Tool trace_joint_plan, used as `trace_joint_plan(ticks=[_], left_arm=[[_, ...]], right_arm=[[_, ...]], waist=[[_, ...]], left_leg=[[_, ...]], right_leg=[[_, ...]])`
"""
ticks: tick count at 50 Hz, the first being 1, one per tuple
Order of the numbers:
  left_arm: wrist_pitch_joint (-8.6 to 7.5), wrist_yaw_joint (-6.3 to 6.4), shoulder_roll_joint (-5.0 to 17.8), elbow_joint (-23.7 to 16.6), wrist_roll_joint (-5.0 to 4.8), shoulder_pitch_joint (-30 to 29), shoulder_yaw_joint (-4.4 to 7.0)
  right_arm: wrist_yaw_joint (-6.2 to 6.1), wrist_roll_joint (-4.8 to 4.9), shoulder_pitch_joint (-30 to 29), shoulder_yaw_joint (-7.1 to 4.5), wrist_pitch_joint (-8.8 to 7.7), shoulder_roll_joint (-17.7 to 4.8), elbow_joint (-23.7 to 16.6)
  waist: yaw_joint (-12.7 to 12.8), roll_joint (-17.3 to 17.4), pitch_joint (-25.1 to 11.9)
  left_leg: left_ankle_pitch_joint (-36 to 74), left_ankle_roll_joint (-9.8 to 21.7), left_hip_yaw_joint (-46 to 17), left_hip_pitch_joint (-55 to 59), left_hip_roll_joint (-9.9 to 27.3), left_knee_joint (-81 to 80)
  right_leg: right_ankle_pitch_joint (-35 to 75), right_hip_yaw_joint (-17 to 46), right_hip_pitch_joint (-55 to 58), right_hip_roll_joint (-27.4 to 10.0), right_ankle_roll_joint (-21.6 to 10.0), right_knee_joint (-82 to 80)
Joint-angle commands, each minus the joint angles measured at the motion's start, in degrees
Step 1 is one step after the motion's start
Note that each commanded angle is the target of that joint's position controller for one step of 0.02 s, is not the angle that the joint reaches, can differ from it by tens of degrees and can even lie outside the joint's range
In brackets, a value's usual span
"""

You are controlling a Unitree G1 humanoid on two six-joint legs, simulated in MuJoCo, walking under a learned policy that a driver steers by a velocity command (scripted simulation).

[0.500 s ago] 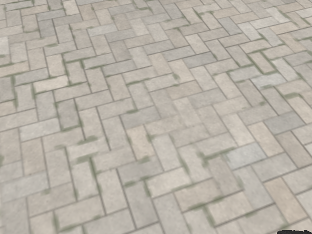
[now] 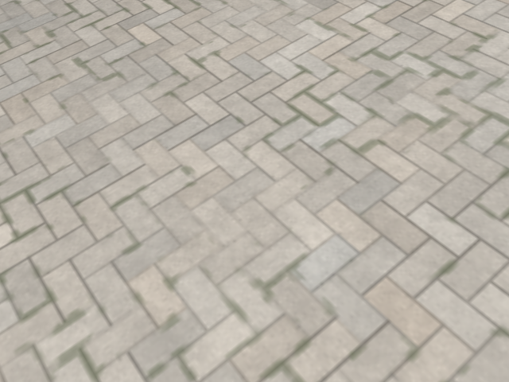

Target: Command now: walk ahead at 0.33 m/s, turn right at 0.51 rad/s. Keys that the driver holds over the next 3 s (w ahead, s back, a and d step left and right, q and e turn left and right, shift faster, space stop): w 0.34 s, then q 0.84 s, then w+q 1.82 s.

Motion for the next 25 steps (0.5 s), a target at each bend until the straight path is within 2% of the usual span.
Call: trace_joint_plan(ticks=[1, 5, 10, 13, 14, 15, 16, 17, 18, 19, 20, 21, 22, 23, 24, 25], left_arm=[[-2.02, 0.76, 9.4, -3.7, -0.06, -1.3, 2.44], [-2.3, 0.66, 10.4, -1.8, -0.55, 1.6, 2.79], [-1.95, 0.08, 11.0, 0.2, -1.01, 3.8, 2.96], [-1.39, -0.08, 11.2, 1.0, -1.15, 3.3, 3.0], [-1.21, -0.04, 10.8, 0.9, -1.18, 2.3, 2.79], [-1.21, 0.02, 9.4, 0.7, -0.82, 1.8, 2.3], [-1.32, 0.1, 7.0, -0.5, -0.02, 0.5, 1.24], [-2.38, 0.28, 3.4, -2.2, -0.76, 4.7, 0.21], [-3.31, 0.42, 7.2, -1.9, -1.07, 2.8, 0.87], [-3.8, 0.09, 9.6, -2.1, -1.55, -0.7, 1.62], [-4.11, -0.05, 9.3, -2.2, -0.9, -3.1, 1.41], [-4.26, -0.21, 8.9, -2.6, 0.22, -5.3, 1.56], [-4.17, -0.34, 8.2, -2.9, 0.84, -5.4, 1.66], [-4.01, -0.44, 6.7, -2.9, 0.91, -4.8, 1.32], [-3.75, -0.39, 5.1, -2.9, 0.84, -4.4, 0.92], [-3.51, -0.18, 4.3, -3.2, 0.72, -5.1, 0.64]], right_arm=[[0.64, -0.01, -5.5, -0.59, -2.09, -3.1, -4.0], [1.43, 0.52, -9.3, 0.53, -2.6, -1.8, -4.8], [2.43, 1.07, -12.0, 1.31, -3.73, -2.6, -6.3], [2.61, 1.05, -8.6, 1.05, -4.49, -4.0, -5.8], [2.39, 0.83, -5.1, 0.68, -4.65, -4.5, -4.7], [1.95, 0.52, 1.2, -0.15, -4.75, -6.2, -2.9], [1.6, -0.16, 11.0, -0.94, -4.88, -9.2, -1.4], [1.69, -0.71, 17.9, -2.48, -4.29, -14.8, 0.5], [2.18, 0.74, 17.1, -1.0, -4.28, -9.7, 1.0], [1.99, 0.8, 12.9, 0.03, -3.93, -7.0, 0.3], [1.74, 0.15, 9.6, 0.56, -3.35, -5.7, -0.8], [1.66, 0.07, 7.3, 1.07, -2.81, -4.3, -1.3], [1.39, -0.08, 6.2, 1.5, -2.62, -3.6, -1.7], [1.14, -0.06, 5.8, 1.56, -2.44, -3.7, -1.6], [0.83, 0.03, 5.7, 1.41, -2.34, -4.3, -1.3], [0.45, 0.13, 5.6, 0.96, -2.13, -5.8, -1.1]], waist=[[-0.1, -10.0, 0.1], [2.4, -10.9, 2.2], [4.2, -9.7, 4.8], [2.2, -10.8, 3.8], [0.0, -10.5, 2.1], [-2.9, -9.5, -2.3], [-7.4, -4.5, -10.4], [-6.6, 13.5, -16.7], [-6.9, 12.3, -13.5], [-5.8, 8.2, -6.1], [-4.6, 3.9, -3.9], [-3.6, 1.4, -1.5], [-2.3, 1.6, -1.8], [-1.4, 2.5, -2.2], [-0.7, 3.0, -2.5], [-0.5, 3.4, -2.5]], left_leg=[[8.5, -1.2, -1.3, -7.7, 0.6, -6.4], [11.0, -2.5, -0.7, -3.1, 0.1, -17.1], [7.3, -0.5, 0.0, -0.9, 0.3, -23.4], [4.4, 1.9, 1.5, 4.7, -0.5, -26.0], [5.7, 3.1, 2.7, 10.3, -1.6, -28.3], [6.9, 4.8, 2.2, 20.3, -1.4, -28.4], [5.9, 8.7, -6.7, 35.0, 6.7, -27.2], [-4.5, 17.2, -31.0, 52.5, 18.6, -32.1], [-6.9, 18.5, -39.6, 51.5, 20.5, -37.5], [0.6, 17.1, -31.9, 45.6, 19.1, -36.8], [12.6, 16.1, -24.7, 40.0, 16.5, -35.9], [24.6, 15.8, -19.7, 34.8, 14.3, -35.9], [32.5, 15.2, -16.3, 31.7, 12.6, -36.1], [37.4, 15.2, -14.3, 29.5, 11.3, -36.5], [41.6, 15.5, -12.5, 27.7, 10.5, -36.7], [44.4, 15.7, -11.2, 26.2, 10.1, -36.8]], right_leg=[[-6.3, 14.1, 7.2, -10.9, -7.8, -13.9], [-2.8, 11.6, 6.1, -10.7, -8.0, -13.8], [-0.8, 13.7, 7.5, -13.1, -9.0, -11.7], [8.1, 14.5, 9.1, -14.1, -8.2, -8.7], [14.6, 13.2, 8.6, -12.8, -7.2, -5.4], [22.6, 10.6, 6.4, -10.0, -5.6, 1.6], [19.5, 6.9, -1.3, -6.4, -3.3, 17.1], [-4.2, 0.8, -22.0, 3.1, 1.7, 37.9], [-18.7, 4.5, -30.4, 3.1, 2.7, 45.9], [-15.5, 3.7, -33.3, -0.1, 2.7, 48.8], [-12.1, 1.3, -31.3, -2.3, 3.0, 48.2], [-10.1, -0.3, -30.1, -3.5, 3.8, 45.2], [-8.4, -0.6, -27.0, -4.6, 4.4, 42.1], [-7.5, -1.1, -24.3, -4.5, 5.2, 38.9], [-7.1, -1.9, -22.4, -4.1, 6.0, 34.9], [-6.4, -2.7, -21.2, -3.2, 6.7, 31.1]])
